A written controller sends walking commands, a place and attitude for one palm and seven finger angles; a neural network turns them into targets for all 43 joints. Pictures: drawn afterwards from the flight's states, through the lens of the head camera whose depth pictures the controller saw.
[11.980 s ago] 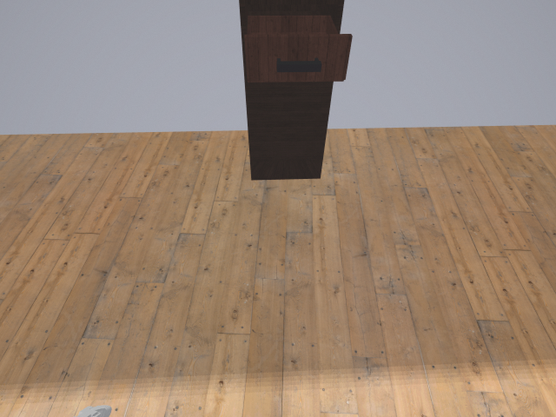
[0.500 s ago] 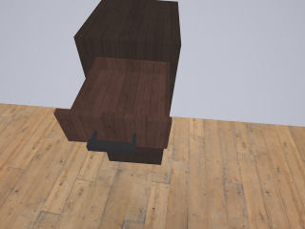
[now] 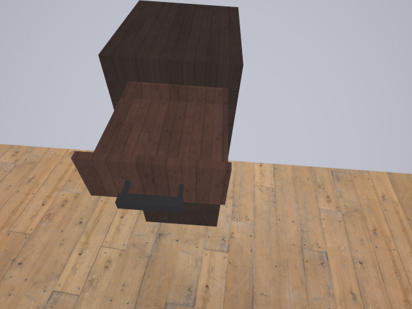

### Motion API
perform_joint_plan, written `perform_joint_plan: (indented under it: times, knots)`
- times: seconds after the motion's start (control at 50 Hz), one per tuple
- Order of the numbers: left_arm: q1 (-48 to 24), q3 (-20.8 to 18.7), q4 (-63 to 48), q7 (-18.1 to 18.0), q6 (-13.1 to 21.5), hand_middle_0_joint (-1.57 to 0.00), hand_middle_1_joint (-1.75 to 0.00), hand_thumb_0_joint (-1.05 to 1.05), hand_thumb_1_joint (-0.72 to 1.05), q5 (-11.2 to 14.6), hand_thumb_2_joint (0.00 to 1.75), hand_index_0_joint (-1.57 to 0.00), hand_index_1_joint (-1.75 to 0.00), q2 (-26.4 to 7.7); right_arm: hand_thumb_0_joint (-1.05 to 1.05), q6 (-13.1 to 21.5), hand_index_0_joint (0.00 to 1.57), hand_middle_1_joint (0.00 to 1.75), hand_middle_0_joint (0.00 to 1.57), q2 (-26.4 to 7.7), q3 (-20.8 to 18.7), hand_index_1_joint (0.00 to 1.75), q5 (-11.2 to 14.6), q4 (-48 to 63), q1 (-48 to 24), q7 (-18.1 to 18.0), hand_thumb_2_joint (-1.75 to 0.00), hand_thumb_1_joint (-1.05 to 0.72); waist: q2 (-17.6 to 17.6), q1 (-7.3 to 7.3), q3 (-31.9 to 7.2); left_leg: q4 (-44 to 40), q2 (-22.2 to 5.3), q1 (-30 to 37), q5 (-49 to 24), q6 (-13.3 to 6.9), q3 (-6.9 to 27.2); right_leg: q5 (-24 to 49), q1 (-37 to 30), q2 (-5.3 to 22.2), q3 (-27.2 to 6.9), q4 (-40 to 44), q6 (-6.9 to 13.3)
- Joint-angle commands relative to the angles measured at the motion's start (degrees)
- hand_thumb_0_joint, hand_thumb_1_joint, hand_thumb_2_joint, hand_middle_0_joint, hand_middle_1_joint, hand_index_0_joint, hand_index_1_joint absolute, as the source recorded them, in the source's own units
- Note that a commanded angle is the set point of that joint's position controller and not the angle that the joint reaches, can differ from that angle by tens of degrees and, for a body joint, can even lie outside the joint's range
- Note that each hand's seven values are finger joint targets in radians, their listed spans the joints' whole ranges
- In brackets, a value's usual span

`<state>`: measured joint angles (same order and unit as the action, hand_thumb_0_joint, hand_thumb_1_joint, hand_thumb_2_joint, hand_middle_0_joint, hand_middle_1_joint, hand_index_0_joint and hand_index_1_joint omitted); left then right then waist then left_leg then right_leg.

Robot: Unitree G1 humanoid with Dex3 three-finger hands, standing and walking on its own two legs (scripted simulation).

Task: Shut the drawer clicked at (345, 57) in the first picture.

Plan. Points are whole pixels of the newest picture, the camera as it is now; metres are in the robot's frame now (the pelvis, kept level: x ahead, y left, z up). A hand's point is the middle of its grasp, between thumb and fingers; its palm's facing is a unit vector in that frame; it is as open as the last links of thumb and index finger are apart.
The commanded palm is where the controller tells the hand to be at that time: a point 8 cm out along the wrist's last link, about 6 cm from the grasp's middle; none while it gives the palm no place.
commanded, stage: shuffle to correct the standing spot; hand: left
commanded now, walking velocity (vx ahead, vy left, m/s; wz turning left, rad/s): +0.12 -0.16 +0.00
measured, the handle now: (152, 194) +0.34 +0.14 +0.01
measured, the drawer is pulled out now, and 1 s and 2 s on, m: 0.29 0.29 0.29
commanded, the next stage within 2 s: come to a stop and stand still in 0.06 s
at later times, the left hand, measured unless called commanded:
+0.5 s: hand out of the picture +0.00 +0.10 -0.18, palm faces +0.08 -0.99 -0.14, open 7.3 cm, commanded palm none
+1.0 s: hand out of the picture +0.00 +0.21 -0.17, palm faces -0.02 -0.97 -0.25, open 7.4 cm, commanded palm none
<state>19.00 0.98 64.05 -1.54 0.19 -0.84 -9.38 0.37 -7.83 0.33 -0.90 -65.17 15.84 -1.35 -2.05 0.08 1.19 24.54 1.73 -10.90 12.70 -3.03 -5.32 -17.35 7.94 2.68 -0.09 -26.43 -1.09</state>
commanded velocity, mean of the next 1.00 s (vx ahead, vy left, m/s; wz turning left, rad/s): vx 0.05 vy -0.04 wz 0.00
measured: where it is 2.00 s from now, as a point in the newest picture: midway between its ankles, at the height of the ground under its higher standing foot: outside the picture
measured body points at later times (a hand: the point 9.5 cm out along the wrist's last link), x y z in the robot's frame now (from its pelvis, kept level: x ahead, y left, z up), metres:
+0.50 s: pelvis +0.03 -0.05 -0.01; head +0.04 -0.04 +0.44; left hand +0.00 +0.15 -0.17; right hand +0.07 -0.28 -0.16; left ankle +0.01 +0.08 -0.74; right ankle -0.03 -0.14 -0.74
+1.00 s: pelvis -0.03 +0.01 -0.01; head -0.03 +0.00 +0.44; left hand +0.00 +0.26 -0.15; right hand -0.02 -0.24 -0.16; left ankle +0.01 +0.08 -0.74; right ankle -0.04 -0.11 -0.72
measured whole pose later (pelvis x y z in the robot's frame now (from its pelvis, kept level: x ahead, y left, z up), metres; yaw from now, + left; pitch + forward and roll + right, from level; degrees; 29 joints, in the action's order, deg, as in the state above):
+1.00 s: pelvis -0.03 +0.01 -0.01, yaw -1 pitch -1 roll -1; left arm 18.3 -1.0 55.4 0.1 -2.1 -1.6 -13.0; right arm -1.4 -12.1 -1.2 -2.4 -57.3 18.0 -0.7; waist 1.4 0.6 -0.2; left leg 30.3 0.2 -16.9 13.3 -4.7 -7.1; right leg -25.4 18.7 0.8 3.3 -42.9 2.9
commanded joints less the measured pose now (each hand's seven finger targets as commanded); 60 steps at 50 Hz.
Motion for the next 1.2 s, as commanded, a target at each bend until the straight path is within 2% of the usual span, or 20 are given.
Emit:
perform_joint_plan:
  times: [0.0, 0.16, 0.24, 0.32, 0.4, 0.48, 0.52, 0.56, 0.58, 0.6, 0.64, 0.68, 0.72, 0.8, 0.98, 1.0, 1.04, 1.06, 1.12, 1.18]
  knots:
    - [4.1, -1.1, -2.1, 0.2, -0.1, -0.20, -0.30, 0.00, 0.90, -0.9, 0.90, -0.20, -0.30, -2.8, 0.00, 0.1, 0.20, 0.30, 0.20, -9.2, -2.3, 0.30, -0.1, 1.6, 4.3, -0.4, -0.90, -0.90, 5.4, 0.41, 7.8, -13.7, -13.5, -1.8, 19.9, -3.0, 16.0, -5.6, 11.0, -0.9, 2.8, -1.9, 2.6]
    - [8.2, -2.2, -2.1, 0.7, 0.8, -0.20, -0.30, 0.00, 0.90, -0.5, 0.90, -0.20, -0.30, -2.7, 0.00, 1.2, 0.20, 0.30, 0.20, -7.7, -2.4, 0.30, -0.2, 2.4, 4.8, -1.0, -0.90, -0.90, 3.2, -0.76, 1.3, -1.1, -10.8, -2.5, -1.8, -2.4, 8.8, 5.6, 4.3, 0.7, -0.4, 0.5, 4.1]
    - [11.4, -2.0, 0.1, -1.1, 2.5, -0.20, -0.30, 0.00, 0.90, 0.3, 0.90, -0.20, -0.30, -4.5, 0.00, 1.4, 0.20, 0.30, 0.20, -2.5, -0.4, 0.30, 0.2, 3.1, 1.8, -0.9, -0.90, -0.90, -7.6, -1.40, 1.1, 8.0, -4.4, -9.7, 5.1, 2.4, 0.6, 54.9, -7.2, 9.4, -7.5, 1.6, 5.6]
    - [9.5, -1.8, -1.3, -1.9, 2.3, -0.20, -0.30, 0.00, 0.90, 0.5, 0.90, -0.20, -0.30, -5.5, 0.00, 0.5, 0.20, 0.30, 0.20, -3.3, -0.7, 0.30, 1.1, 2.2, 3.8, -1.3, -0.90, -0.90, -3.8, -0.36, 0.3, 4.2, -4.4, -4.2, -4.1, 2.5, 0.7, 66.9, -6.5, 8.0, -5.1, -1.6, 2.2]
    - [9.0, -3.0, -2.9, -2.4, 1.3, -0.20, -0.30, 0.00, 0.90, 0.2, 0.90, -0.20, -0.30, -7.6, 0.00, -0.8, 0.20, 0.30, 0.20, -4.7, -1.8, 0.30, 1.0, 4.4, 1.9, -1.4, -0.90, -0.90, -1.8, -1.20, 0.4, 7.0, -4.3, -4.0, -8.2, 3.0, -0.2, 63.9, -4.8, 9.2, -6.3, -3.2, 2.7]
    - [8.1, -3.4, -4.5, -2.3, 0.5, -0.20, -0.30, 0.00, 0.90, -0.4, 0.90, -0.20, -0.30, -7.5, 0.00, -1.5, 0.20, 0.30, 0.20, -4.4, -2.3, 0.30, 0.6, 7.7, -1.0, -0.9, -0.90, -0.90, -4.3, -1.60, 0.9, 8.1, -3.1, -7.7, 3.4, 3.1, 0.8, 54.8, -4.3, 12.6, -10.1, -2.3, 7.9]
    - [5.6, -3.3, -6.0, -2.1, 0.3, -0.20, -0.30, 0.00, 0.90, -0.4, 0.90, -0.20, -0.30, -7.0, 0.00, -1.1, 0.20, 0.30, 0.20, -5.1, -2.4, 0.30, 0.6, 8.1, -0.2, -0.8, -0.90, -0.90, -4.4, -0.21, -0.4, 3.8, -4.2, -0.9, -8.1, 2.5, 1.3, 47.3, 0.4, 9.9, -7.5, -3.9, 7.3]
    - [3.6, -2.7, -7.3, -1.8, 0.2, -0.20, -0.30, 0.00, 0.90, -0.2, 0.90, -0.20, -0.30, -4.9, 0.00, -0.3, 0.20, 0.30, 0.20, -7.2, -2.5, 0.30, 0.4, 7.1, 1.7, -0.8, -0.90, -0.90, 3.1, 0.41, -3.4, 3.5, -9.1, 8.6, -24.1, 0.3, 5.0, 24.1, 6.6, 4.2, -2.6, -3.7, 3.8]
    - [8.1, -2.9, -4.0, -3.3, 2.1, -0.20, -0.30, 0.00, 0.90, -0.6, 0.90, -0.20, -0.30, -5.9, 0.00, 0.4, 0.20, 0.30, 0.20, -8.8, -2.7, 0.30, 0.8, 11.7, -6.1, -0.4, -0.90, -0.90, 3.8, -1.98, 1.8, 17.0, -9.4, 0.7, -22.0, 1.4, 3.5, 40.1, 7.6, 7.1, -7.2, 3.0, 0.8]
    - [6.5, -3.1, -5.2, -3.0, 2.2, -0.20, -0.30, 0.00, 0.90, -0.9, 0.90, -0.20, -0.30, -8.5, 0.00, 0.2, 0.20, 0.30, 0.20, -7.2, -2.1, 0.30, 0.8, 13.1, -5.0, 0.2, -0.90, -0.90, 2.1, 0.28, 1.9, 14.2, -6.3, -4.1, -9.1, 3.3, 2.7, 47.9, 2.4, 9.6, -8.9, 1.5, 3.6]
    - [2.5, -1.7, -6.7, -2.3, 2.3, -0.20, -0.30, 0.00, 0.90, -0.3, 0.90, -0.20, -0.30, -6.4, 0.00, 0.6, 0.20, 0.30, 0.20, -7.1, -2.1, 0.30, 0.1, 11.4, 0.7, 0.2, -0.90, -0.90, -3.6, 2.27, -7.2, 6.6, -6.5, 0.4, -3.8, 1.6, 4.1, 36.7, -1.7, 6.0, -3.3, -3.8, 4.6]
    - [2.4, -1.4, -7.1, -1.7, 1.1, -0.20, -0.30, 0.00, 0.90, -0.5, 0.90, -0.20, -0.30, -5.5, 0.00, 0.6, 0.20, 0.30, 0.20, -9.8, -2.3, 0.30, 0.0, 10.1, 0.5, 0.2, -0.90, -0.90, 4.2, 1.06, -4.8, 4.0, -10.1, 0.5, -9.6, -0.3, 8.2, 9.2, 2.7, 1.4, 0.2, -4.7, 3.7]
    - [2.4, -1.2, -7.7, -1.0, -0.7, -0.20, -0.30, 0.00, 0.90, -1.1, 0.90, -0.20, -0.30, -5.6, 0.00, -0.2, 0.20, 0.30, 0.20, -12.9, -2.6, 0.30, -0.6, 10.7, 0.1, -0.1, -0.90, -0.90, 14.2, 0.68, 4.1, -5.9, -14.8, -4.4, 4.8, -3.4, 16.6, -11.0, 9.7, -3.1, 4.3, -9.7, 3.0]
    - [0.6, -2.2, -10.8, 0.9, -1.7, -0.20, -0.30, 0.00, 0.90, -1.6, 0.90, -0.20, -0.30, -6.9, 0.00, -0.8, 0.20, 0.30, 0.20, -14.5, -3.4, 0.30, -1.3, 12.4, 0.5, 0.0, -0.90, -0.90, 9.9, 0.65, 7.4, -13.5, -18.9, -8.9, 24.6, -8.1, 24.5, -11.0, 19.6, -1.8, 1.5, -27.2, 3.9]
    - [6.3, -2.4, -9.9, 1.5, -1.3, -0.20, -0.30, 0.00, 0.90, -0.9, 0.90, -0.20, -0.30, -4.7, 0.00, -0.6, 0.20, 0.30, 0.20, -13.7, -3.4, 0.30, -1.2, 11.5, 1.1, 0.4, -0.90, -0.90, 2.8, -1.95, 1.3, -10.6, -14.1, -16.6, 26.2, -4.7, 14.6, -5.8, -0.4, -3.9, 4.5, -3.5, 4.3]
    - [7.3, -2.6, -9.4, 1.1, -1.0, -0.20, -0.30, 0.00, 0.90, -0.9, 0.90, -0.20, -0.30, -5.6, 0.00, -0.6, 0.20, 0.30, 0.20, -11.7, -3.0, 0.30, -1.0, 11.1, 1.0, 0.6, -0.90, -0.90, 0.3, -2.45, 2.6, -7.0, -11.0, -20.3, 25.5, -2.9, 11.8, -7.6, -3.9, -2.3, 1.4, 2.1, 5.3]
    - [9.3, -3.3, -8.7, 0.2, -0.5, -0.20, -0.30, 0.00, 0.90, -0.8, 0.90, -0.20, -0.30, -10.3, 0.00, -0.8, 0.20, 0.30, 0.20, -7.4, -1.9, 0.30, -0.4, 12.6, -0.2, 1.1, -0.90, -0.90, -9.0, -2.56, 3.5, 13.8, -0.2, -24.0, 17.5, 1.5, 0.0, -25.4, 0.0, 13.0, -20.8, 15.6, 12.7]
    - [6.6, -3.4, -9.3, -0.3, 0.5, -0.20, -0.30, 0.00, 0.90, -0.2, 0.90, -0.20, -0.30, -10.6, 0.00, -0.8, 0.20, 0.30, 0.20, -7.3, -2.0, 0.30, -0.5, 12.2, -1.0, 1.2, -0.90, -0.90, -10.0, -2.16, 4.0, 24.0, -1.9, -22.3, 16.3, 0.9, 1.9, -26.3, 4.5, 16.1, -25.2, 19.6, 15.1]
    - [-0.1, -2.7, -10.0, -0.8, 1.6, -0.20, -0.30, 0.00, 0.90, -0.3, 0.90, -0.20, -0.30, -7.7, 0.00, -0.6, 0.20, 0.30, 0.20, -6.3, -2.1, 0.30, -0.3, 9.7, 3.2, 1.5, -0.90, -0.90, -3.9, 1.91, 5.1, 29.3, -4.1, -18.8, 11.8, 1.5, 3.6, -7.4, 8.3, 12.5, -13.6, 16.4, 13.9]
    - [0.1, -2.5, -8.2, -0.3, 1.4, -0.20, -0.30, 0.00, 0.90, -0.3, 0.90, -0.20, -0.30, -7.8, 0.00, 0.0, 0.20, 0.30, 0.20, -3.9, -1.1, 0.30, -0.1, 8.1, 6.2, 1.0, -0.90, -0.90, -4.1, 1.89, 3.2, 11.1, -2.8, -6.5, 8.2, 2.5, 0.7, -1.3, 10.0, 8.9, -6.6, 10.7, 11.1]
